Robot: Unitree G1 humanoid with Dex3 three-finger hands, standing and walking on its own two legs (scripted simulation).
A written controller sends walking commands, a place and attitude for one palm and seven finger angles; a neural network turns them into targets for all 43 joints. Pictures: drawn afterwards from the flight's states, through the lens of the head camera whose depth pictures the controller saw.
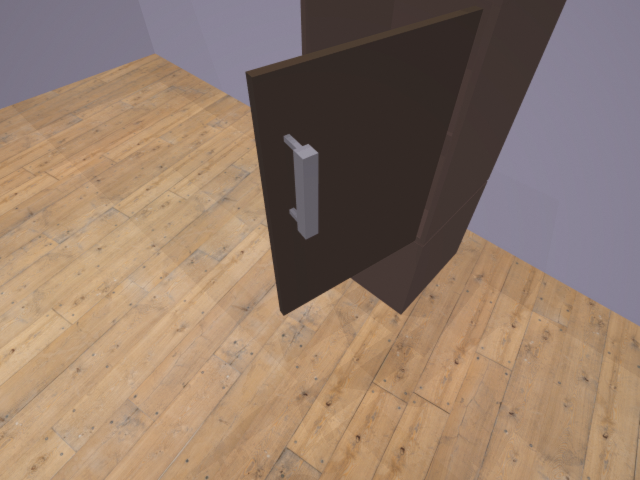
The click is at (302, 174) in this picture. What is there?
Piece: cupboard door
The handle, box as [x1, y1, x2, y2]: [284, 134, 317, 238]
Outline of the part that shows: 287,134 284,136 284,141 293,150 296,193 296,208 289,209 289,212 297,221 297,226 300,233 305,238 307,238 317,233 317,152 308,144 302,146 289,134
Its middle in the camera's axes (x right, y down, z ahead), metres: -0.04 -0.08 +0.62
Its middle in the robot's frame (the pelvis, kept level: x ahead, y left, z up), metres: +0.53 +0.07 +0.06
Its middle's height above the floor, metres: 0.84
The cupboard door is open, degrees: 77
